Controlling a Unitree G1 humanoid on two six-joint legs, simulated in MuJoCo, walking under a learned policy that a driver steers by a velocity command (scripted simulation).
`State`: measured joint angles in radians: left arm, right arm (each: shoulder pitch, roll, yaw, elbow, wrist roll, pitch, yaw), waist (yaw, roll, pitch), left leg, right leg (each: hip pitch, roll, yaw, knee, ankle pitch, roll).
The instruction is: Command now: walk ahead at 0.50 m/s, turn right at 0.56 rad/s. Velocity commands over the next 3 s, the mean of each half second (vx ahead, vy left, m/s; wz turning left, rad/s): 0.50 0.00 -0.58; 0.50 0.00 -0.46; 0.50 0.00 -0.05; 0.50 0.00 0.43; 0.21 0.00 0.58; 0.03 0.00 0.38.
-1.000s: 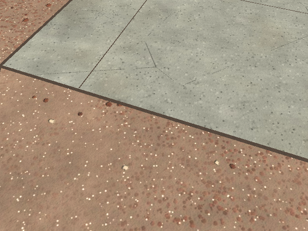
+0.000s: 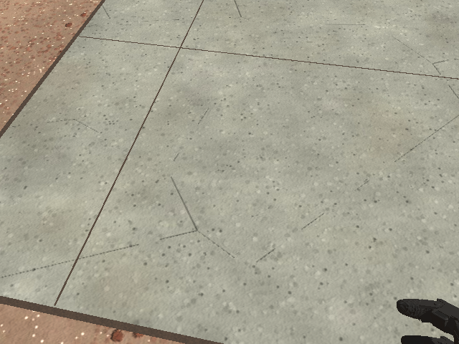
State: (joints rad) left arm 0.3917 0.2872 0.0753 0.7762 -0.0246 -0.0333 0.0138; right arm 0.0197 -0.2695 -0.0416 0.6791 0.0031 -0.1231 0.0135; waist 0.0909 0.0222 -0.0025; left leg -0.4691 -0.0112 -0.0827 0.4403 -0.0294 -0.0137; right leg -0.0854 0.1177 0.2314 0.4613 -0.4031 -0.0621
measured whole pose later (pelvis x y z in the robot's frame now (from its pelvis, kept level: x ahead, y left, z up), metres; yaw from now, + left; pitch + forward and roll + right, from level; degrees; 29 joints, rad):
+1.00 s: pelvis +0.52 -0.14 +0.00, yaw -31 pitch +2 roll -1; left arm 0.37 0.29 0.06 0.74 -0.02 -0.05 0.00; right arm 0.05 -0.28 -0.03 0.70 0.00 -0.10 0.04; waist 0.08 0.04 0.00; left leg -0.52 0.02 -0.02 0.50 0.00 0.01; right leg -0.03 0.09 0.13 0.40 -0.40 -0.05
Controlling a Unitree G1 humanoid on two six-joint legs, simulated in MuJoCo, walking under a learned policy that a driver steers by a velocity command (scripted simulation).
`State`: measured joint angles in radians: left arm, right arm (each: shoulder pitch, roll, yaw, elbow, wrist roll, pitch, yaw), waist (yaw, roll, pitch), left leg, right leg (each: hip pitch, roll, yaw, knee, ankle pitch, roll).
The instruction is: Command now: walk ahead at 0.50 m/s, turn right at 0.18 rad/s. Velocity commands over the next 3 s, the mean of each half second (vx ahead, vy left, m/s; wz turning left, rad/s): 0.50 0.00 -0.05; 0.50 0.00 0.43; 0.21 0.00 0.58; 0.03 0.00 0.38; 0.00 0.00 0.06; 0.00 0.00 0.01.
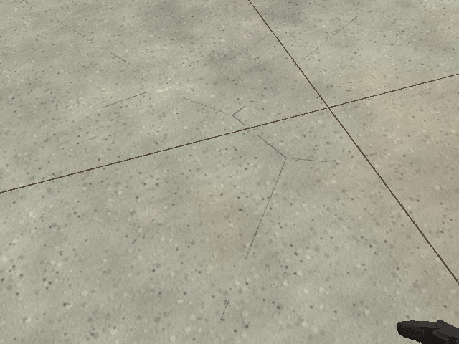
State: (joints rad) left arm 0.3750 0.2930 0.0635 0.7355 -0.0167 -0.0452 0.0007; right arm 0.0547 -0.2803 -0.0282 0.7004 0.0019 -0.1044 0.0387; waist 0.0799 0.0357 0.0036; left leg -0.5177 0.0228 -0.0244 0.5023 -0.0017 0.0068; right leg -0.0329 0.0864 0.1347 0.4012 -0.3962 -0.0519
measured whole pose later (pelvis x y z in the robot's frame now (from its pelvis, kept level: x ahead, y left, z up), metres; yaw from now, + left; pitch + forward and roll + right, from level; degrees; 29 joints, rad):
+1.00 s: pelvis +0.52 +0.01 +0.00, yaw +16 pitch +1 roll -3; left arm 0.32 0.29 0.08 0.85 -0.01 -0.07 0.01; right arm 0.10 -0.27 -0.05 0.68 0.02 -0.02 0.05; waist 0.08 0.04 0.03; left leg -0.62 0.09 0.01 0.67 -0.06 0.04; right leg 0.08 -0.01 -0.26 0.25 -0.34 0.03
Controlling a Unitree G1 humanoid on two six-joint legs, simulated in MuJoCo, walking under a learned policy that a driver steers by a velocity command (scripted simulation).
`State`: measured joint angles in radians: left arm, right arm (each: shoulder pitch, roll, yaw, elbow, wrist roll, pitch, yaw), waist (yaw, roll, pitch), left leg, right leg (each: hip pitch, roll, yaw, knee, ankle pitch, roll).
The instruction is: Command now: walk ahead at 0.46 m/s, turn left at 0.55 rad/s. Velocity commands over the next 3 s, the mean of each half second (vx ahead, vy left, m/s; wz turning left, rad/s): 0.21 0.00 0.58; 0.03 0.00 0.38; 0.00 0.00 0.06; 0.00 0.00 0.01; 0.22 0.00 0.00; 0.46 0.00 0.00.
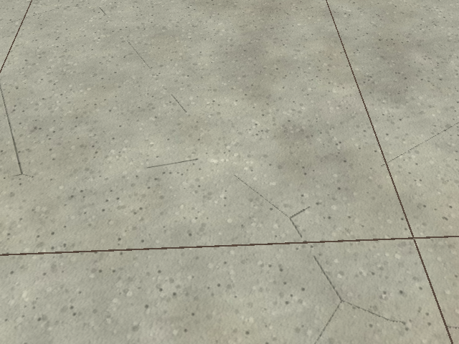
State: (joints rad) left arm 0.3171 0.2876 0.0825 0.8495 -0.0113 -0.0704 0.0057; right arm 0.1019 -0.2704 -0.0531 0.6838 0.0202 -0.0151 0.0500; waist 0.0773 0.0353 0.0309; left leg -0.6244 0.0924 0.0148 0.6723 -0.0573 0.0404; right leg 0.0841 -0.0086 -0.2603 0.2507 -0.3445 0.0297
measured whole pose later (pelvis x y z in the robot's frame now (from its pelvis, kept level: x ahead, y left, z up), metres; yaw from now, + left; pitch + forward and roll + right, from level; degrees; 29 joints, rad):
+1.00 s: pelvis +0.21 +0.03 +0.00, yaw +29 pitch +0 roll +0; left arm 0.17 0.28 0.04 0.79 0.01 0.00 0.01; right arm 0.19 -0.26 -0.04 0.67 -0.02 0.06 -0.01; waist 0.03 -0.03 0.04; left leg -0.23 -0.02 -0.03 0.51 -0.28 0.02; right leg -0.29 -0.06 0.00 0.52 -0.27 0.04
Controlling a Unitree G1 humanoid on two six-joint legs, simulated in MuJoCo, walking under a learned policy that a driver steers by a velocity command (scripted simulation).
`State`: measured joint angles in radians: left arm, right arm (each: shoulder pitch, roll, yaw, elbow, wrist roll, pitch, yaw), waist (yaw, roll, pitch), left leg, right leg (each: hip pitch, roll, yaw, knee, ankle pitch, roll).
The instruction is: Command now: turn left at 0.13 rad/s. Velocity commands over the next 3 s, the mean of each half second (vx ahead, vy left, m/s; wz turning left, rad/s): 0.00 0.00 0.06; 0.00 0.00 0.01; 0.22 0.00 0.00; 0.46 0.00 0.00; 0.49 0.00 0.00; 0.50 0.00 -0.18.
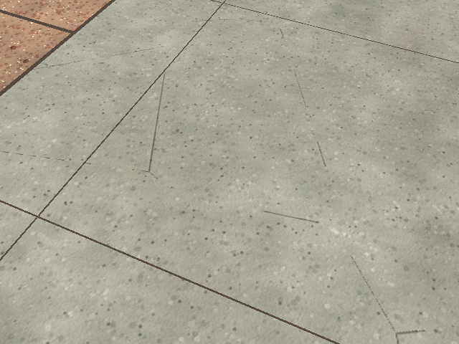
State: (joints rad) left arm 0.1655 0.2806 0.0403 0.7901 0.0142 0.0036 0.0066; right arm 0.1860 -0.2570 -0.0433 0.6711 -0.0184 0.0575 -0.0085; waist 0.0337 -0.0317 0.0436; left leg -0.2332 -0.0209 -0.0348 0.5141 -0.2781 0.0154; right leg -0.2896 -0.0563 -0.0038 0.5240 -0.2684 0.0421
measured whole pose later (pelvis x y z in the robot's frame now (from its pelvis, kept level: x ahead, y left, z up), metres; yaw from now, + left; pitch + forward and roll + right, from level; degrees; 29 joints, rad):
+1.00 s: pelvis +0.02 +0.01 +0.00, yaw +0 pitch -2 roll +0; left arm 0.21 0.23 0.03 1.10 0.00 0.01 0.05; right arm 0.24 -0.22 -0.02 1.01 0.00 0.01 -0.03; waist 0.01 0.00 0.03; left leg -0.14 -0.03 -0.03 0.47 -0.29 0.02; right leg -0.20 -0.06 0.01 0.45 -0.23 0.06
